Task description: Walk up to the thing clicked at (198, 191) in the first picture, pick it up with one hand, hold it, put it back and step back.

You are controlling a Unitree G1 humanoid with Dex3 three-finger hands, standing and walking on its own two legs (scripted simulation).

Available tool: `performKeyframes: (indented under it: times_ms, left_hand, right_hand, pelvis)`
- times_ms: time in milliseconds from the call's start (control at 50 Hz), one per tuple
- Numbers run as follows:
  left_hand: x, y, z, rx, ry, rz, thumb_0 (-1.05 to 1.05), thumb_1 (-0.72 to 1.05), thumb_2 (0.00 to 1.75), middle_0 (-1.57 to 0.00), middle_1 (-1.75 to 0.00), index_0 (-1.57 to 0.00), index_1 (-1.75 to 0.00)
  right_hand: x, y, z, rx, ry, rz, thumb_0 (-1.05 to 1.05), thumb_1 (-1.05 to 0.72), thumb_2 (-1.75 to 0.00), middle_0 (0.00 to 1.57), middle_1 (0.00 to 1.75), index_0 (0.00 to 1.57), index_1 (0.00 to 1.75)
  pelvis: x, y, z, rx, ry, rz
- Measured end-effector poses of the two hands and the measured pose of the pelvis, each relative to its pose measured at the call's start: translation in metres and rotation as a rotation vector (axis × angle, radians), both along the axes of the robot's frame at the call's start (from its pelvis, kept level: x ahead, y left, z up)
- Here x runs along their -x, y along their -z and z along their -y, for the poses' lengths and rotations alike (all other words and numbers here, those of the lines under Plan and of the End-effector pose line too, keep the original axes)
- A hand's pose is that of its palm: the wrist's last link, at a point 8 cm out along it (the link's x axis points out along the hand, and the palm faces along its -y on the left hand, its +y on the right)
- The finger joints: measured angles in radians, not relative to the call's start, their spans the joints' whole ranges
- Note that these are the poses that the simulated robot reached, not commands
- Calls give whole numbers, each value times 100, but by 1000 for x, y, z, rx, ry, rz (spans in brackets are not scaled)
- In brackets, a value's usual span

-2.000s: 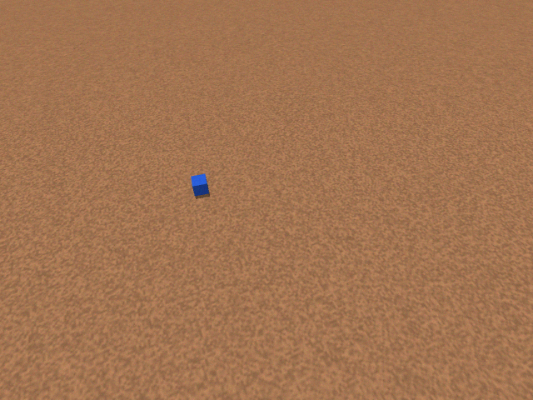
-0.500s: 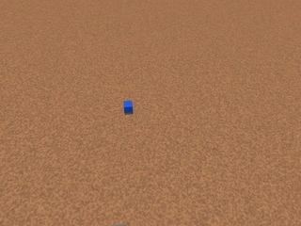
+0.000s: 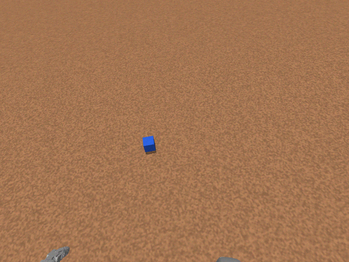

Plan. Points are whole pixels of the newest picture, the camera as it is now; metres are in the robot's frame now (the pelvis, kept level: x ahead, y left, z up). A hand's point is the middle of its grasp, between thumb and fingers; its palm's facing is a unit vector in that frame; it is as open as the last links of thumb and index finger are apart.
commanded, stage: walk up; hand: left
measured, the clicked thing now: (149, 144) +0.94 +0.23 -0.72
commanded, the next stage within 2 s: none
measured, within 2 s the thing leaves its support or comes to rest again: neither
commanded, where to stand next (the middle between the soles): +0.53 -0.02 m, yaw +1 degrees
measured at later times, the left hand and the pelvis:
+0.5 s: hand (82, 226) +0.25 +0.30 -0.15, palm faces -0.04 -0.95 -0.32, open 7.4 cm; pelvis +0.21 +0.03 +0.00, yaw +0 degrees
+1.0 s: hand (109, 159) +0.43 +0.23 -0.10, palm faces +0.00 -0.91 -0.42, open 7.4 cm; pelvis +0.37 -0.04 +0.01, yaw +0 degrees
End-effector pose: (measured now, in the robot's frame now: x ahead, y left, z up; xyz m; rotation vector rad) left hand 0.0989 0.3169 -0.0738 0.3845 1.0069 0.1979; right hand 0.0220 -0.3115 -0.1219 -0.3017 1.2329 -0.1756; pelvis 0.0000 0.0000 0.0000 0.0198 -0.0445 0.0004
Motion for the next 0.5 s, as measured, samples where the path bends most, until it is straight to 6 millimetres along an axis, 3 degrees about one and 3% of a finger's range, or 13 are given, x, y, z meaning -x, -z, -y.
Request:
performKeyframes:
  times_ms: [80, 160, 260, 340, 400, 500]
  left_hand:
    - [-11, -7, 11, 16, -35, -20, 1, 90, 90, -21, -30, -21, -30]
    - [-18, -1, 10, 25, -50, -86, 1, 90, 90, -21, -30, -21, -30]
    - [-37, 17, -3, 48, -77, -129, 1, 90, 90, -21, -30, -21, -30]
    - [-62, 44, -21, 66, -91, -160, 1, 90, 90, -21, -30, -21, -30]
    - [-88, 54, -25, 75, -90, -188, 1, 90, 90, -21, -30, -21, -30]
    - [-141, 44, -24, 85, -39, -174, 1, 91, 90, -20, -30, -21, -30]
  right_hand:
    - [-62, -14, 5, -5, -36, 62, 1, -90, -90, 20, 30, 21, 30]
    - [-117, -27, 7, 9, -61, 116, 1, -90, -90, 20, 30, 21, 30]
    - [-176, -37, 0, 42, -109, 114, 0, -90, -90, 20, 30, 20, 30]
    - [-224, -37, -13, 82, -129, 149, 0, -90, -90, 20, 30, 21, 30]
    - [-246, -40, -21, 98, -114, 194, 0, -90, -90, 20, 30, 21, 30]
    - [-259, -53, -29, 85, -59, 199, 0, -90, -90, 20, 30, 21, 30]
  pelvis:
    - [-33, -12, 3, -4, 5, 2]
    - [-67, -15, 3, 14, 6, -3]
    - [-109, -9, -4, 41, -14, -7]
    - [-149, 7, -18, 37, -22, -6]
    - [-171, 10, -26, 23, -12, 4]
    - [-205, -4, -27, 23, -5, 14]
